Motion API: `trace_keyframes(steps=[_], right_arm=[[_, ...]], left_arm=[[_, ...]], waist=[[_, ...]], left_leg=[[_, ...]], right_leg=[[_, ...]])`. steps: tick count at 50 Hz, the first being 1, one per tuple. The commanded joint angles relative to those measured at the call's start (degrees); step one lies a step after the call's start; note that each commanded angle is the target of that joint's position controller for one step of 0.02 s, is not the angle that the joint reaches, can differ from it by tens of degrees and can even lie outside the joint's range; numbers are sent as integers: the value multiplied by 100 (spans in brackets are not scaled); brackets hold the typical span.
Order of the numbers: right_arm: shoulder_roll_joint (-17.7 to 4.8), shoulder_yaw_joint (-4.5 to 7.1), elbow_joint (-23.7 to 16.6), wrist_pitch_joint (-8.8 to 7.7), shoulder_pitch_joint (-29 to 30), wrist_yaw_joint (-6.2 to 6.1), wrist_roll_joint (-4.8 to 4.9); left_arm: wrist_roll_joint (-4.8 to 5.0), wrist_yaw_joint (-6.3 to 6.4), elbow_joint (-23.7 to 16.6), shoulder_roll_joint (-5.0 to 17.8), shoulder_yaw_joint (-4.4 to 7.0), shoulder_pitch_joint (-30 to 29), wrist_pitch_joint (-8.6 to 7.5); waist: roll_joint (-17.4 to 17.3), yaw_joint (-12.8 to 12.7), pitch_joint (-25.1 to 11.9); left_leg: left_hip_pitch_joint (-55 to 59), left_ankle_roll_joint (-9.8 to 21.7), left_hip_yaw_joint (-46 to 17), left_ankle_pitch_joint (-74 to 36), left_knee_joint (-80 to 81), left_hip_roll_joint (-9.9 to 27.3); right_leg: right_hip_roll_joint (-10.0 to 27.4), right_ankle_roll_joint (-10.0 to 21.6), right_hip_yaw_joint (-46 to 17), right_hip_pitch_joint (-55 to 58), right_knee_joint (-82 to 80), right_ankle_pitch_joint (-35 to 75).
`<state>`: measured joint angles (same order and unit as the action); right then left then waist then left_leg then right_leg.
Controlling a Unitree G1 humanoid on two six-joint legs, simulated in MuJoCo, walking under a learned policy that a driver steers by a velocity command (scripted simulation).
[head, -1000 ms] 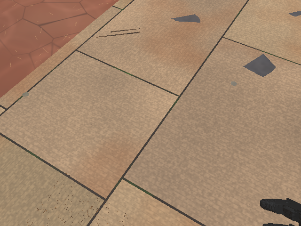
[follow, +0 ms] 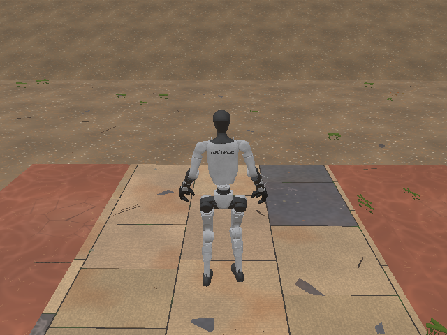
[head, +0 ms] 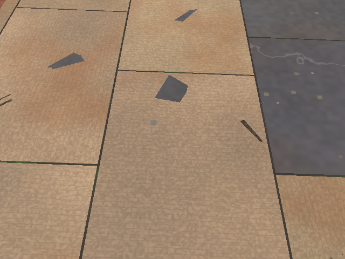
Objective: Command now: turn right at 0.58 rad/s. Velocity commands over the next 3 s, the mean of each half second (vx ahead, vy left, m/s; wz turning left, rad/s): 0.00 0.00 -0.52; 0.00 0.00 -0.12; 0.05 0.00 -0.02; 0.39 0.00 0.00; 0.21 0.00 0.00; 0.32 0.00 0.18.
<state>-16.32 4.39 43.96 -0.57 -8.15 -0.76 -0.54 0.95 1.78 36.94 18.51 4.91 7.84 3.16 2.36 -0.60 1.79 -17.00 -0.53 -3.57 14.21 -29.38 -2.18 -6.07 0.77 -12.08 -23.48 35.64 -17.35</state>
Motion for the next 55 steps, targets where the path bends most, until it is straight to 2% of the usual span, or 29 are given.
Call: trace_keyframes(steps=[1, 2, 3, 4, 6, 8, 11, 15, 17, 18, 19, 20, 21, 22, 23, 24, 26, 29, 31, 33, 36, 38, 39, 40, 41, 42, 43, 45, 55], right_arm=[[-1113, 264, -478, -76, 20, -34, -249], [-807, 180, -564, -79, 339, -75, -175], [-692, 146, -610, -68, 521, -101, -80], [-619, 115, -612, -62, 528, -130, 11], [-624, 91, -566, -7, 305, -193, 5], [-721, 125, -510, 48, -30, -240, -35], [-955, 213, -500, 97, -141, -219, -15], [-1157, 294, -522, 119, -9, -99, 68], [-1193, 306, -482, 105, 12, -57, 164], [-1166, 291, -460, 102, 90, -47, 230], [-1015, 241, -365, 84, -46, -30, 266], [-720, 149, -280, 55, -336, 6, 129], [-267, -49, -517, 26, -284, 60, -227], [-697, 91, -583, 41, 146, -14, -62], [-891, 159, -547, 91, 260, -52, 104], [-863, 175, -471, 128, 194, -80, 122], [-845, 191, -313, 196, 15, -131, 36], [-619, 121, -213, 199, -216, -110, 78], [-480, 41, -239, 200, -53, -101, 60], [-501, 16, -267, 198, 44, -91, 54], [-537, 11, -182, 167, -109, -75, 79], [-500, -33, -67, 105, -340, -44, -29], [-752, -8, -80, 76, -400, -59, -76], [-1106, 77, -9, 70, -244, -67, -2], [-774, 25, -17, 47, -116, -23, 38], [-590, -35, -6, 15, -67, 1, -7], [-569, -50, 30, -16, -28, -3, -44], [-505, -87, 106, -86, -87, -12, -30], [-485, -152, 477, -78, -204, -90, 5]], left_arm=[[-68, -1, -483, 965, 284, 231, -158], [-11, -19, -331, 1114, 368, 343, -132], [-13, 3, -176, 968, 359, 489, -63], [-32, 13, -153, 844, 329, 509, -11], [29, -26, -271, 594, 242, 322, 12], [70, -49, -464, 470, 176, -37, -11], [25, -120, -616, 356, 97, -186, -20], [26, -209, -666, 428, 103, -67, 21], [25, -251, -655, 424, 123, 66, 55], [11, -264, -578, 385, 134, 281, 56], [-11, -242, -479, 449, 171, 521, 48], [-7, -179, -462, 782, 261, 710, 29], [-86, -82, -651, 1317, 308, 654, -4], [-272, -155, -637, 1054, 224, 803, -143], [-284, -192, -562, 907, 162, 586, -250], [-208, -177, -492, 769, 128, 267, -305], [-121, -131, -463, 590, 25, -107, -324], [-168, -83, -375, 343, -74, -210, -350], [-166, -77, -281, 362, -72, -205, -341], [-178, -95, -159, 462, -50, -131, -316], [-146, -136, 4, 387, -103, -210, -305], [-103, -154, 172, 196, -187, -133, -336], [-197, -167, 245, 111, -218, 48, -383], [-232, -202, 273, 153, -177, 331, -422], [-255, -185, 324, 210, -187, 64, -404], [-218, -164, 330, 284, -154, -163, -372], [-190, -128, 354, 219, -156, -218, -334], [-186, -97, 442, 176, -156, -129, -259], [-143, -39, 1091, 137, -119, 98, -284]], waist=[[-1496, -76, -485], [-1106, -198, -399], [-939, -252, -308], [-950, -171, -240], [-1020, -21, -188], [-1147, 231, -275], [-1224, 355, -483], [-1332, 314, -531], [-1310, 216, -517], [-1225, 55, -538], [-1011, -48, -588], [-117, 1, -802], [1680, 173, -906], [1071, -324, -1243], [691, -224, -888], [589, -73, -672], [516, 94, -532], [528, 192, -673], [537, 83, -597], [569, -29, -513], [518, 35, -382], [212, 231, -358], [-166, 106, -466], [-894, -275, -459], [-883, -59, -441], [-765, 24, -294], [-729, 28, -277], [-678, 40, -201], [-230, 95, -145]], left_leg=[[634, 1685, -2600, -1558, 1430, 2598], [526, 1444, -1920, -1466, 1314, 2221], [561, 1174, -1365, -1292, 1228, 1826], [696, 1105, -1093, -1350, 1190, 1701], [835, 1141, -584, -1664, 1196, 1508], [1389, 1254, -467, -1931, 1158, 1612], [1654, 1335, -292, -2217, 1079, 1834], [1303, 1293, 53, -2471, 972, 1954], [1241, 1180, 99, -2467, 738, 1993], [1116, 1038, 206, -2399, 486, 1922], [802, 758, 397, -2051, 105, 1755], [-26, 258, 870, -932, -821, 1374], [-1588, -318, 1124, 2395, -2437, 655], [-1650, -398, 352, 2624, -3356, 520], [-1667, -372, 209, 2271, -3694, 612], [-1713, -342, 144, 1839, -3606, 653], [-1447, -423, 136, 1154, -3530, 628], [-974, -493, 162, 675, -2842, 595], [-680, -484, 177, 671, -1998, 619], [-376, -453, 233, 835, -1430, 585], [109, -352, 295, 544, -484, 518], [958, -186, 209, -917, 768, 559], [1361, -51, -231, -1961, 743, 959], [1141, 219, -194, -1751, 407, 1039], [611, 334, -192, -780, 556, 935], [401, 253, -153, -393, 661, 847], [337, 154, -103, -358, 689, 791], [388, 61, -21, -467, 647, 721], [559, 101, 74, -625, 597, 600]], right_leg=[[176, -185, 167, -1081, 2545, -1781], [236, -249, 213, -1034, 2993, -1375], [272, -361, 322, -1067, 3240, -1045], [302, -463, 360, -1247, 3473, -755], [363, -600, 655, -1307, 3343, -490], [513, -703, 813, -1480, 2743, -414], [751, -725, 1008, -1064, 1878, -581], [746, -537, 1434, -135, 854, -554], [693, -344, 1501, 256, 120, -291], [599, -181, 1588, 669, -578, 193], [492, 13, 1544, 1310, -1300, 859], [1031, 252, 710, 2355, -1514, 2387], [2604, 1085, -1152, 3052, -1192, 4995], [3012, 1971, -1332, 2349, -1370, 4512], [2607, 1803, -808, 2059, -1485, 3873], [2227, 1466, -432, 1905, -1537, 3239], [1932, 1221, -59, 1591, -1571, 3281], [1744, 1183, 223, 1580, -1609, 3121], [1710, 1163, 202, 1566, -1609, 2669], [1778, 1244, 33, 1469, -1626, 2249], [1762, 1210, -189, 1245, -1590, 1651], [1502, 814, -80, 900, -1498, 1151], [1226, 511, 106, 722, -1292, 756], [831, 295, 500, 775, -1339, 439], [689, 114, 696, 1201, -1246, 353], [686, 88, 713, 1285, -1149, 385], [724, 127, 700, 1327, -1113, 514], [746, 172, 651, 1265, -1144, 726], [750, 68, 695, 1310, -1192, 1121]])
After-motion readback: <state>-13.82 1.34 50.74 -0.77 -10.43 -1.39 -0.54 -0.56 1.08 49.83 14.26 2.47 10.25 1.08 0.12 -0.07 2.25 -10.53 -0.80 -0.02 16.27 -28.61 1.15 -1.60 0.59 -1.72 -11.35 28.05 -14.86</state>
